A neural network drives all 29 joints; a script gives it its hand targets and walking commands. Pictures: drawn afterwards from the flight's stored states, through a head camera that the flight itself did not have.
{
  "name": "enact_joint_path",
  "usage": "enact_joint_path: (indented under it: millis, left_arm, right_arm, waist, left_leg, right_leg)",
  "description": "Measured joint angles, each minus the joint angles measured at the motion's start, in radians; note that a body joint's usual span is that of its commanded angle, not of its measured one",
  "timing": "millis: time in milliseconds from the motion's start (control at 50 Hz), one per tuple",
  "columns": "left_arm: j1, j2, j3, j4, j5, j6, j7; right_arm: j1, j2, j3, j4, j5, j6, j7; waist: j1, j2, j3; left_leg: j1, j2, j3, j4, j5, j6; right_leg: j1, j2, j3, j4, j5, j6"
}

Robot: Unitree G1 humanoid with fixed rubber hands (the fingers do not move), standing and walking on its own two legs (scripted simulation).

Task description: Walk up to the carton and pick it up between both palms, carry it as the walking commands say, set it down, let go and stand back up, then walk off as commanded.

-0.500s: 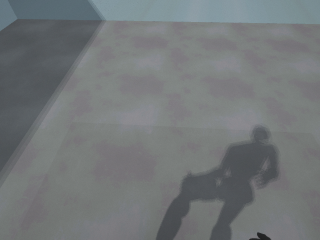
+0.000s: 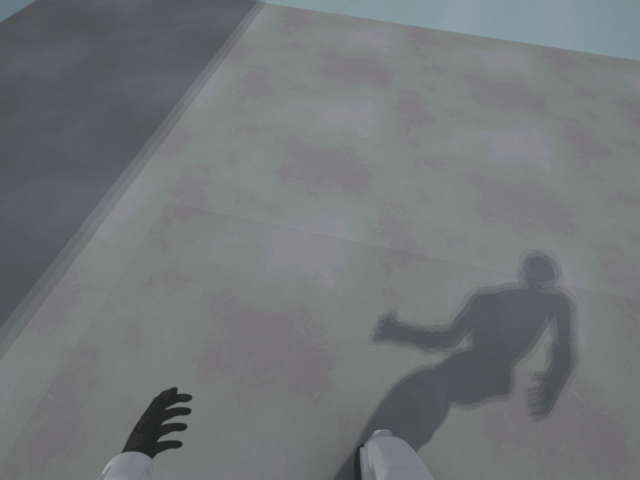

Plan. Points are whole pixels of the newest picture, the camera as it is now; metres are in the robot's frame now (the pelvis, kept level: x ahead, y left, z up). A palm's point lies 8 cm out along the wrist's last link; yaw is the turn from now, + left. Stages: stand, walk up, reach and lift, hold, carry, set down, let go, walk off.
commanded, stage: walk off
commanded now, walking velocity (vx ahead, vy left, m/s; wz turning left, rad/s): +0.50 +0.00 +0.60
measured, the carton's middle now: out of the picture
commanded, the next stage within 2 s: none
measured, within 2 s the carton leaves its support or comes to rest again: neither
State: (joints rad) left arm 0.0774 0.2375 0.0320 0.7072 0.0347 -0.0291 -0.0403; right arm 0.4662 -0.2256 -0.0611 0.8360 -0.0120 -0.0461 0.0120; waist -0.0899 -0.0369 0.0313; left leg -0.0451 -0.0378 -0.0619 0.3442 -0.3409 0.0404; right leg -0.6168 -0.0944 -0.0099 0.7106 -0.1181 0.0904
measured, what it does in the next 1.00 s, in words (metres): walks ahead, turning left: right foot, then left foot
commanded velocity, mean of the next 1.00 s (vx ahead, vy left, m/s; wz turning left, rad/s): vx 0.50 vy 0.00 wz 0.60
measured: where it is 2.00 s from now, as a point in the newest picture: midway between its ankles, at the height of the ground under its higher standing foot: (151, 286)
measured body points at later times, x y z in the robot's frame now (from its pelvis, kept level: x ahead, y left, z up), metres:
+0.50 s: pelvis +0.25 -0.01 +0.00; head +0.28 +0.00 +0.45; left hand +0.13 +0.22 -0.13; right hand +0.53 -0.15 -0.09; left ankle +0.34 +0.16 -0.70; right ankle +0.19 -0.15 -0.74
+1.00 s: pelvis +0.48 +0.12 +0.00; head +0.51 +0.15 +0.45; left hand +0.54 +0.42 -0.10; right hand +0.61 -0.13 -0.12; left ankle +0.37 +0.15 -0.74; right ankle +0.69 +0.05 -0.70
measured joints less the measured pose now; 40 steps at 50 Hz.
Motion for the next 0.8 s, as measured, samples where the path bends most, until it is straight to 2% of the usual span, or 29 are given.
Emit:
enact_joint_path:
  millis: [60,100,140,180,220,260,360,460,520,560,600,620,640,680,700,720,800]
  left_arm:
    - [-0.045,-0.013,-0.01,-0.018,-0.006,-0.012,0.004]
    - [-0.055,-0.015,-0.016,-0.029,-0.003,-0.033,0.016]
    - [-0.042,-0.017,-0.013,-0.029,0.013,-0.047,0.032]
    - [0.008,-0.015,-0.005,-0.007,0.014,-0.046,0.038]
    - [0.068,-0.015,0.003,0.024,0.011,-0.046,0.042]
    - [0.131,-0.011,0.01,0.056,0.005,-0.054,0.042]
    - [0.281,0.002,0.023,0.13,-0.006,-0.075,0.039]
    - [0.363,-0.006,0.022,0.173,-0.007,-0.068,0.042]
    - [0.378,-0.011,0.018,0.185,-0.006,-0.057,0.044]
    - [0.383,-0.007,0.018,0.194,-0.007,-0.044,0.047]
    - [0.39,-0.003,0.018,0.204,-0.011,-0.027,0.048]
    - [0.386,-0.002,0.018,0.202,-0.016,-0.018,0.047]
    - [0.37,-0.001,0.019,0.192,-0.016,-0.012,0.044]
    - [0.314,0.007,0.023,0.161,-0.015,-0.012,0.038]
    - [0.279,0.01,0.023,0.144,-0.015,-0.017,0.038]
    - [0.243,0.013,0.024,0.125,-0.011,-0.021,0.037]
    - [0.127,0.024,0.024,0.063,0.008,-0.006,0.027]
  right_arm:
    - [0.01,-0.013,-0.008,0.005,-0.003,0.004,-0.004]
    - [0.02,-0.027,-0.016,0.005,-0.001,0.005,-0.003]
    - [-0.015,-0.041,-0.023,0.001,0.007,0.011,-0.006]
    - [-0.063,-0.051,-0.026,-0.017,0.002,0.015,-0.004]
    - [-0.113,-0.062,-0.031,-0.035,-0.004,0.02,0.006]
    - [-0.163,-0.071,-0.035,-0.053,-0.012,0.031,0.018]
    - [-0.286,-0.07,-0.035,-0.095,-0.022,0.058,0.04]
    - [-0.396,-0.035,-0.015,-0.128,-0.022,0.062,0.066]
    - [-0.446,-0.014,-0.001,-0.141,-0.028,0.063,0.075]
    - [-0.471,-0.004,0.006,-0.148,-0.035,0.059,0.074]
    - [-0.482,-0.003,0.007,-0.148,-0.04,0.042,0.063]
    - [-0.479,-0.005,0.005,-0.142,-0.043,0.032,0.052]
    - [-0.464,-0.009,0.004,-0.135,-0.036,0.027,0.041]
    - [-0.406,-0.017,0.0,-0.102,-0.02,0.026,0.02]
    - [-0.369,-0.02,-0.003,-0.079,-0.014,0.027,0.012]
    - [-0.331,-0.023,-0.007,-0.057,-0.009,0.027,0.005]
    - [-0.198,-0.029,-0.016,0.004,0.002,0.018,-0.003]
  waist:
    - [-0.021,0.012,0.007]
    - [-0.023,0.021,0.006]
    - [-0.009,0.043,0.017]
    - [0.009,0.053,0.016]
    - [0.037,0.066,0.011]
    - [0.066,0.075,0.005]
    - [0.122,0.08,-0.006]
    - [0.159,0.069,0.002]
    - [0.177,0.06,0.01]
    - [0.183,0.048,0.015]
    - [0.175,0.038,0.018]
    - [0.169,0.031,0.025]
    - [0.162,0.029,0.029]
    - [0.15,0.025,0.035]
    - [0.142,0.022,0.037]
    - [0.132,0.02,0.038]
    - [0.081,0.011,0.03]
  left_leg:
    - [0.034,0.012,-0.04,0.036,-0.072,-0.021]
    - [0.02,0.016,-0.067,0.152,-0.146,-0.032]
    - [-0.099,0.017,-0.057,0.464,-0.173,-0.02]
    - [-0.226,0.022,-0.014,0.724,-0.122,-0.007]
    - [-0.329,0.051,0.032,0.83,-0.048,-0.012]
    - [-0.416,0.081,0.058,0.851,0.002,-0.024]
    - [-0.578,0.126,0.075,0.77,0.119,-0.052]
    - [-0.603,0.148,0.122,0.516,0.238,-0.063]
    - [-0.555,0.136,0.165,0.384,0.197,-0.041]
    - [-0.506,0.109,0.189,0.32,0.133,-0.011]
    - [-0.435,0.064,0.2,0.248,0.132,0.029]
    - [-0.431,0.048,0.202,0.267,0.173,0.047]
    - [-0.436,0.037,0.199,0.306,0.157,0.056]
    - [-0.398,0.016,0.182,0.308,0.109,0.061]
    - [-0.366,0.006,0.172,0.279,0.102,0.058]
    - [-0.332,-0.003,0.161,0.242,0.112,0.049]
    - [-0.22,-0.032,0.112,0.118,0.124,0.06]
  right_leg:
    - [0.058,0.04,-0.016,-0.108,-0.021,-0.017]
    - [0.136,0.058,-0.031,-0.188,-0.004,-0.048]
    - [0.13,0.058,-0.061,-0.102,-0.022,-0.09]
    - [0.175,0.049,-0.085,-0.093,-0.086,-0.108]
    - [0.248,0.043,-0.11,-0.15,-0.101,-0.103]
    - [0.319,0.042,-0.137,-0.213,-0.104,-0.105]
    - [0.467,0.039,-0.201,-0.336,-0.122,-0.1]
    - [0.579,0.028,-0.26,-0.392,-0.173,-0.073]
    - [0.639,0.014,-0.298,-0.393,-0.225,-0.045]
    - [0.666,-0.008,-0.32,-0.36,-0.276,-0.019]
    - [0.649,-0.054,-0.328,-0.216,-0.349,-0.003]
    - [0.596,-0.092,-0.306,-0.057,-0.341,-0.008]
    - [0.516,-0.1,-0.237,0.135,-0.347,-0.007]
    - [0.358,-0.076,-0.109,0.428,-0.317,-0.006]
    - [0.292,-0.069,-0.076,0.494,-0.283,-0.009]
    - [0.235,-0.069,-0.056,0.516,-0.256,-0.008]
    - [0.062,-0.086,-0.014,0.438,-0.193,0.007]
